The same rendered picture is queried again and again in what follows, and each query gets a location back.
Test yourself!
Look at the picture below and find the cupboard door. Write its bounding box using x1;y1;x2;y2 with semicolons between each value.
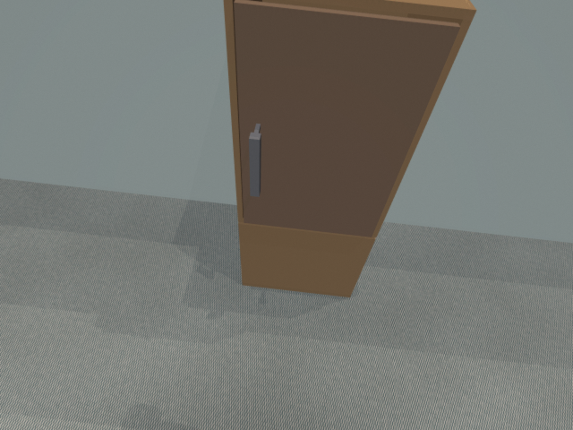
234;0;460;237

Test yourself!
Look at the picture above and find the handle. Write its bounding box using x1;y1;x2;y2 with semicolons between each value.
249;124;261;197

